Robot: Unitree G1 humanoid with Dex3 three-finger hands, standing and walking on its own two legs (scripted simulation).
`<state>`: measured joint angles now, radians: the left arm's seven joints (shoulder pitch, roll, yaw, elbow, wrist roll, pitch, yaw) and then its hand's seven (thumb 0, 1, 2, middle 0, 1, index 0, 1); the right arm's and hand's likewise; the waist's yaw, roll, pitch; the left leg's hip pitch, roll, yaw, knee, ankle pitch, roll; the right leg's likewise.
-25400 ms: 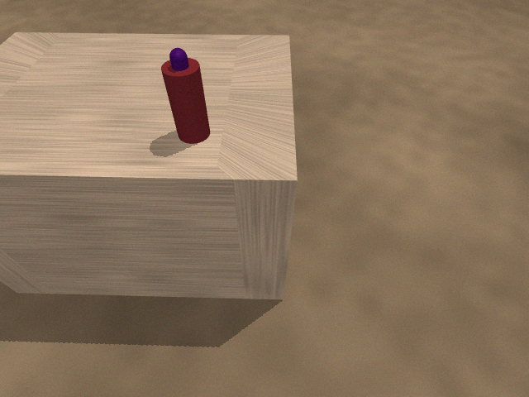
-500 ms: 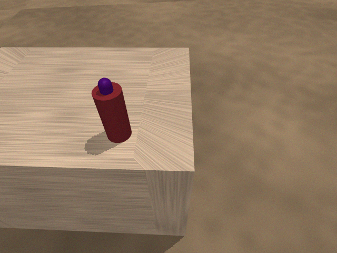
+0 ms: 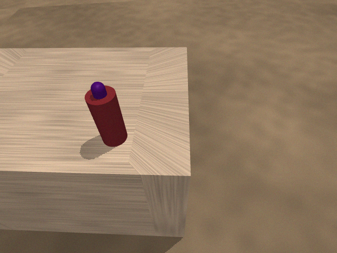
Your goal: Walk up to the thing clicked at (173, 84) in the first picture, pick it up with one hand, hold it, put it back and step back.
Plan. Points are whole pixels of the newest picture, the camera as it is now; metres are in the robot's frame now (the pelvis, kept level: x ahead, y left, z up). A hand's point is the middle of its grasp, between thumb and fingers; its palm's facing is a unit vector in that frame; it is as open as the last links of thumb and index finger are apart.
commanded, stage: home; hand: left
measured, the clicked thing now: (106, 113) +0.50 +0.21 +0.03
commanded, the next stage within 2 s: stand in 0.46 s
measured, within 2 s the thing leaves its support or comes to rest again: neither
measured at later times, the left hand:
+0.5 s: hand out of the picture +0.08 +0.25 -0.15, palm faces -0.03 -0.93 -0.36, open 17.5 cm
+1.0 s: hand out of the picture +0.09 +0.25 -0.15, palm faces -0.03 -0.93 -0.36, open 9.7 cm
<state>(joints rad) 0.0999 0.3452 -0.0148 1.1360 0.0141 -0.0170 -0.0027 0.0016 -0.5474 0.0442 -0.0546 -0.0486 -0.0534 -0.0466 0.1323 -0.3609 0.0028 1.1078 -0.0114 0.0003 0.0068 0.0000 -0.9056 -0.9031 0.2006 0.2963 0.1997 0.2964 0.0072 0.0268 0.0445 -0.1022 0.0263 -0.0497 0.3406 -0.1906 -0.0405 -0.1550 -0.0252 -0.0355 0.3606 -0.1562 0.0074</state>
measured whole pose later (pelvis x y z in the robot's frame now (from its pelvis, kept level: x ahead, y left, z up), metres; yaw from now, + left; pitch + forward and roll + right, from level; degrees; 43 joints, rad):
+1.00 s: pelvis +0.01 +0.00 +0.00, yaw -1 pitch -2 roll +0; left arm 0.11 0.35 -0.01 1.13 0.01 -0.01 -0.01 0.00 0.50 0.80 -0.20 -0.29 -0.20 -0.29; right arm 0.14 -0.36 0.00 1.11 -0.01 0.00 0.01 0.00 -0.91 -0.90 0.20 0.30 0.20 0.30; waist 0.01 0.02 0.05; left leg -0.08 0.04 -0.04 0.31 -0.20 -0.05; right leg -0.14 -0.02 -0.03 0.35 -0.17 0.00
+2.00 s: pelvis +0.01 +0.00 +0.00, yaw -1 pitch -2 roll +0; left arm 0.12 0.35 0.00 1.12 0.01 -0.01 -0.01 0.01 0.90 0.90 -0.20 -0.30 -0.20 -0.30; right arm 0.14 -0.35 0.00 1.11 -0.01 0.00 0.01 0.00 -0.91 -0.90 0.20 0.30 0.20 0.30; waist 0.01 0.01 0.05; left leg -0.07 0.04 -0.03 0.30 -0.19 -0.05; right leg -0.14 -0.01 -0.02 0.34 -0.17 0.00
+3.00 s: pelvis +0.02 +0.00 +0.00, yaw -1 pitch -2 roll +0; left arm 0.11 0.36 0.00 1.12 0.01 -0.01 -0.01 0.01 0.90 0.90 -0.20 -0.30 -0.20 -0.30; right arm 0.13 -0.35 0.00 1.11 -0.01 0.00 0.01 0.00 -0.91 -0.90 0.20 0.30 0.20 0.30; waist 0.00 0.01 0.05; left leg -0.07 0.04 -0.03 0.30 -0.21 -0.04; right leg -0.14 -0.01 -0.02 0.34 -0.17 0.00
